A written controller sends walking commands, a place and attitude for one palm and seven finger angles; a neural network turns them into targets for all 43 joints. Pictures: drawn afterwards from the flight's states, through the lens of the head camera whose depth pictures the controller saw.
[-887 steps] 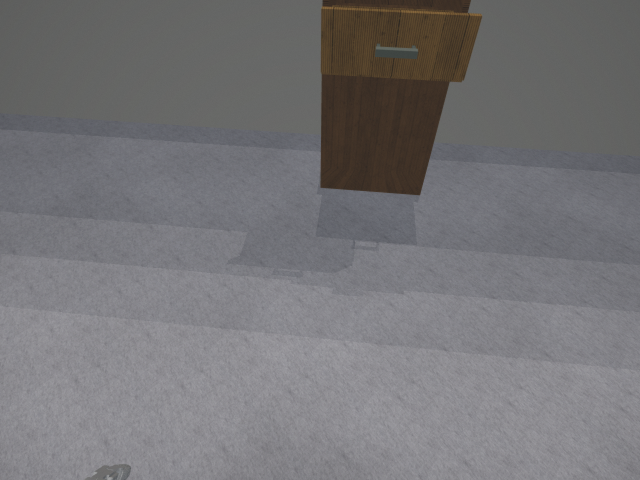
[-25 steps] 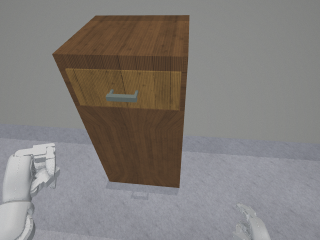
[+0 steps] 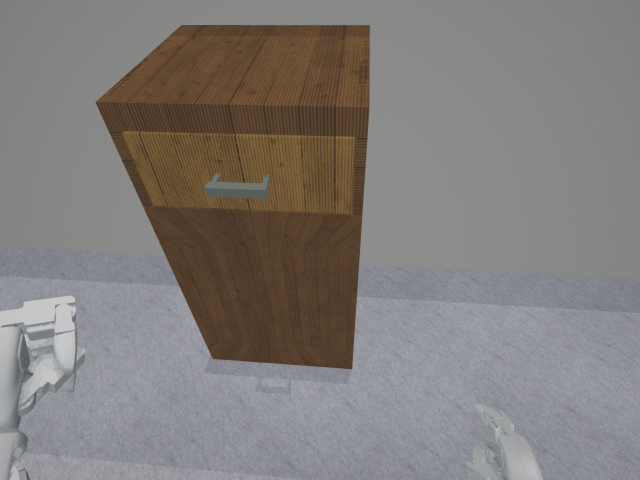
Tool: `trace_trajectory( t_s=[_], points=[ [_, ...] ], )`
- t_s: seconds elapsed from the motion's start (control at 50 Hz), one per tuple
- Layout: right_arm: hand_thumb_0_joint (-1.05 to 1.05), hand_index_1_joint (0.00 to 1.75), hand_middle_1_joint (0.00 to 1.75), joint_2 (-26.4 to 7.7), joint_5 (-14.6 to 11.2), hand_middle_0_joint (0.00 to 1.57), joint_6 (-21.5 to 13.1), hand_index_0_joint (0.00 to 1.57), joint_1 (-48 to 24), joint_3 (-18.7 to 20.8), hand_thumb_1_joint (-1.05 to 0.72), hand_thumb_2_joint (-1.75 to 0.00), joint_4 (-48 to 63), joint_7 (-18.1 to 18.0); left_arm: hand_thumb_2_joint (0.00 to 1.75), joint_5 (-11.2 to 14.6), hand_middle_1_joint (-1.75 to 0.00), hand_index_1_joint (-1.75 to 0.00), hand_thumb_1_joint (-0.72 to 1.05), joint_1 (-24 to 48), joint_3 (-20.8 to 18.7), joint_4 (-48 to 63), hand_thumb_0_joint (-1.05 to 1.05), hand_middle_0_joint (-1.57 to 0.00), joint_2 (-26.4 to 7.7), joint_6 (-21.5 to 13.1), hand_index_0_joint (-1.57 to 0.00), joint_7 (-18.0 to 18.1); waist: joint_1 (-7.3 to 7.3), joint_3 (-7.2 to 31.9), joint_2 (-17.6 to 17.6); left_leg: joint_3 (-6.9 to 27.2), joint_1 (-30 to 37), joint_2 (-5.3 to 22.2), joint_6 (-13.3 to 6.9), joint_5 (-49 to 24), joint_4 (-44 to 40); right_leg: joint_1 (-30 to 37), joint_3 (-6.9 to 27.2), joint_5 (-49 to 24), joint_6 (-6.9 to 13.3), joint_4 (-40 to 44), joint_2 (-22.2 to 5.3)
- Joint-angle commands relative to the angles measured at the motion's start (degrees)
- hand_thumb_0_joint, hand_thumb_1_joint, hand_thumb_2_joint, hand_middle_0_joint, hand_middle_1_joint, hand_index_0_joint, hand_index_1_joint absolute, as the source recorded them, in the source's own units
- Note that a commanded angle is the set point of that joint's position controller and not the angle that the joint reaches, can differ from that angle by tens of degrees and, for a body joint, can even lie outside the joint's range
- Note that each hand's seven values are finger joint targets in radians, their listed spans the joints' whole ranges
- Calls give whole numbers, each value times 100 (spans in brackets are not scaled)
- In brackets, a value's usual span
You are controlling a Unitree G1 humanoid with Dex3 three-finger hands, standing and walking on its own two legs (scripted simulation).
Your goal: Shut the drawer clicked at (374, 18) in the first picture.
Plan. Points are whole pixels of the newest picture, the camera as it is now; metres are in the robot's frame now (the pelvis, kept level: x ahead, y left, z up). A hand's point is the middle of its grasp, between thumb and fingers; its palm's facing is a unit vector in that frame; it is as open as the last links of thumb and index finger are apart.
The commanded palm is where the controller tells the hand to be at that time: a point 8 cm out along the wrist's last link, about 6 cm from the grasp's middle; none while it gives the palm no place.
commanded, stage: step back with the hand held close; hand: left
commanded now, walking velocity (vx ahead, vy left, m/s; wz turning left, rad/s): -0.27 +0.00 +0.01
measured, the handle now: (239, 184) +0.63 +0.23 +0.02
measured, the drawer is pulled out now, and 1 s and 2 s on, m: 0.00 0.00 0.00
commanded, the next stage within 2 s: stop stepping back and stand still in 1.50 s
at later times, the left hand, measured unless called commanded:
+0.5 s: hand (28, 418) +0.13 +0.27 +0.15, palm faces +0.34 -0.80 -0.50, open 3.2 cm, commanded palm +0.07 +0.30 +0.17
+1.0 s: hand out of the picture +0.07 +0.26 +0.15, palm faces +0.34 -0.81 -0.47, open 3.2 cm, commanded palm +0.00 +0.31 +0.17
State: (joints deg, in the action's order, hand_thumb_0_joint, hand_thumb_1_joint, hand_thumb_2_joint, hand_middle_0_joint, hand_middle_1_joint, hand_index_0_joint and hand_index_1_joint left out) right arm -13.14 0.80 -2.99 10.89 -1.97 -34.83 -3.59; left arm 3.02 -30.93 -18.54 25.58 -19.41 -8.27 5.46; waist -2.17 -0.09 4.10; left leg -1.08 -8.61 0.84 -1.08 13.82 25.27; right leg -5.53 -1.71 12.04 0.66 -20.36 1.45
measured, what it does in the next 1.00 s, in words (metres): shifts its weight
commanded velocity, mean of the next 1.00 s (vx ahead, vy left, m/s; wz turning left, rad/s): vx -0.32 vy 0.00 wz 0.00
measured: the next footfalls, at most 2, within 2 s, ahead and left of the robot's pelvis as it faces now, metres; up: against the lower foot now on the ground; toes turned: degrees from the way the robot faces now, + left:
right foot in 1.36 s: -0.22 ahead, -0.11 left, +0.00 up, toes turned -1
right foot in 1.66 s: -0.26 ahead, -0.02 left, +0.00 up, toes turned -8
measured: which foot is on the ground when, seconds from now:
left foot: down 0.00-1.00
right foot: down 0.00-1.00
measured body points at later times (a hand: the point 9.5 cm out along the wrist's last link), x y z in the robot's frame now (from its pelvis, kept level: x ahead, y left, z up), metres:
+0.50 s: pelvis -0.06 +0.02 -0.01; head -0.04 +0.02 +0.44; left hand +0.11 +0.31 +0.17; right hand +0.13 -0.21 -0.09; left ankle +0.00 +0.11 -0.74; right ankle -0.01 -0.11 -0.74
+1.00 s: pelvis -0.12 +0.02 -0.02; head -0.09 +0.04 +0.43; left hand +0.04 +0.31 +0.18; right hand +0.07 -0.21 -0.09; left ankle +0.00 +0.11 -0.74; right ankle -0.09 -0.11 -0.74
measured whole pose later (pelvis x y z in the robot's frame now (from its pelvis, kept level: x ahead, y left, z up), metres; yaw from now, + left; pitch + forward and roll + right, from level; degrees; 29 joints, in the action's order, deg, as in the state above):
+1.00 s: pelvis -0.12 +0.02 -0.02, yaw +2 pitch +1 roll -3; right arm -12.1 0.4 -4.4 9.4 0.7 -34.4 -3.4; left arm 1.8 -34.9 -21.7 34.1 -23.5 -17.1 6.7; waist 0.0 -2.7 1.0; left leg 0.3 -28.3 -0.1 -2.2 8.7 33.0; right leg -18.1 3.6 13.9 -0.7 -30.8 4.4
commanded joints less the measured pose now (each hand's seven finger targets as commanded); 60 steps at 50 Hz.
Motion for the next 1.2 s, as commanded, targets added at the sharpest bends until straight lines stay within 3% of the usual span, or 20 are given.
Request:
trace_trajectory(
  t_s=[0.0,0.1,0.2,0.28,0.42,0.62,0.7,0.76,0.82,0.88,0.92,0.96,1.0,1.06,1.08,1.1,1.12,1.14,1.16,1.18],
  points=[
    [0,30,30,-662,-41,20,-90,20,-618,380,-90,-90,1013,-73,90,-10,-160,-160,90,-92,-610,1245,0,-140,-955,-520,-140,83,156,390,-57,233,83,117,-182,-1192,-326,-545,432,-1067,-2,348,-503],
    [0,30,30,-643,-94,20,52,20,-619,466,-90,-90,1177,-122,90,33,-160,-160,90,-428,-889,1410,0,-140,-1187,-584,-140,160,132,945,-249,313,48,225,-165,-2237,-315,-226,213,-1790,-103,-133,-389],
    [0,30,30,-663,-123,20,103,20,-605,525,-90,-90,1256,-139,90,33,-160,-160,90,-550,-941,1500,0,-140,-1224,-627,-140,188,131,981,-102,351,-228,303,-172,-2280,-366,-199,194,-1777,-152,-389,-327],
    [0,30,30,-694,-129,20,70,20,-603,535,-90,-90,1268,-152,90,-5,-160,-160,90,-548,-898,1458,0,-140,-1171,-649,-140,214,153,716,-60,444,-814,371,-245,-1306,-554,-188,253,-1247,-166,-467,-296],
    [0,30,30,-752,-147,20,-92,20,-559,545,-90,-90,1329,-155,90,-139,-160,-160,90,-393,-945,1594,0,-140,-1164,-816,-140,277,212,337,-133,710,-2211,432,-439,1262,-786,71,524,-250,-141,-563,-287],
    [0,30,30,-764,-78,20,-365,20,-383,544,-90,-90,1161,-180,90,-192,-160,-160,90,-208,-903,1861,0,-140,-1134,-1050,-140,403,299,264,-118,841,-1759,386,-347,1666,-225,-1108,727,1164,1,-135,-430],
    [0,30,30,-834,-63,20,-494,20,-513,546,-90,-90,1218,-213,90,-322,-160,-160,90,-245,-1085,2029,0,-140,-1196,-1139,-140,392,200,449,834,1635,-3318,1111,-666,2684,-1626,604,290,-29,-208,-1962,215],
    [0,30,30,-763,-43,20,-552,20,-573,573,-90,-90,1236,-185,90,-364,-160,-160,90,-284,-1214,1933,0,-140,-1254,-1140,-140,339,160,376,636,1656,-3716,1208,-797,2458,-1419,817,475,-103,-211,-2300,270],
    [0,30,30,-741,-26,20,-565,20,-451,592,-90,-90,1115,-122,90,-226,-160,-160,90,-421,-1189,1857,0,-140,-1201,-1195,-140,236,204,280,88,1294,-3066,829,-590,1764,-864,203,749,-329,-42,-1367,130],
    [0,30,30,-603,-57,20,-534,20,-367,573,-90,-90,925,-71,90,-64,-160,-160,90,-335,-1043,1899,0,-140,-1234,-1252,-140,217,306,995,-538,484,-951,246,-139,-360,207,-1036,1235,-1502,100,-554,-490],
    [0,30,30,-608,-97,20,-468,20,-419,625,-90,-90,927,-65,90,-26,-160,-160,90,-345,-1040,1941,0,-140,-1357,-1231,-140,239,316,1159,-797,238,-257,47,-47,-164,855,-1713,1385,-942,182,-29,-812],
    [0,30,30,-537,-98,20,-385,20,-405,606,-90,-90,864,-80,90,18,-160,-160,90,-451,-1090,1886,0,-140,-1424,-1195,-140,307,345,891,-927,257,-121,-96,49,141,1317,-2294,1521,-321,436,346,-1121],
    [0,30,30,-510,-94,20,-316,20,-478,584,-90,-90,871,-100,90,-1,-160,-160,90,-326,-1092,1935,0,-140,-1464,-1172,-140,341,377,626,-887,326,-171,-97,63,28,1372,-2562,1429,-244,494,324,-1162],
    [0,30,30,-599,-88,20,-329,20,-571,567,-90,-90,936,-181,90,-15,-160,-160,90,-324,-1151,1972,0,-140,-1517,-1219,-140,348,360,417,-173,842,-269,296,-85,172,333,-2569,862,348,176,-183,-480],
    [0,30,30,-703,-76,20,-401,20,-616,559,-90,-90,1006,-196,90,-45,-160,-160,90,-361,-1159,2039,0,-140,-1481,-1276,-140,322,325,431,445,1292,-822,693,-234,946,-472,-2013,553,776,1,-716,-36],
    [0,30,30,-836,-45,20,-507,20,-692,567,-90,-90,1099,-201,90,-85,-160,-160,90,-340,-1215,2067,0,-140,-1432,-1327,-140,284,288,484,1193,2134,-2209,1350,-531,2603,-1854,-660,273,997,-157,-1950,511],
    [0,30,30,-919,16,20,-576,20,-727,612,-90,-90,1074,-201,90,-177,-160,-160,90,-214,-1305,2098,0,-140,-1423,-1334,-140,260,231,575,1659,2742,-3479,1873,-745,3815,-2692,427,293,1126,-167,-3394,798],
    [0,30,30,-777,51,20,-588,20,-722,601,-90,-90,1070,-194,90,-173,-160,-160,90,-98,-1381,2165,0,-140,-1575,-1302,-140,248,196,614,1377,2736,-3516,1944,-745,3292,-2651,367,433,1310,-116,-3968,697],
    [0,30,30,-665,75,20,-609,20,-595,618,-90,-90,985,-131,90,-154,-160,-160,90,-127,-1346,2178,0,-140,-1513,-1264,-140,252,152,710,783,2294,-2930,1786,-717,2564,-2248,-45,450,1460,-58,-3983,604],
    [0,30,30,-633,50,20,-643,20,-570,640,-90,-90,933,-75,90,-87,-160,-160,90,-276,-1244,2145,0,-140,-1416,-1228,-140,255,94,880,579,1801,-2234,1561,-587,1990,-1993,-386,303,1687,-23,-3640,541]
  ],
)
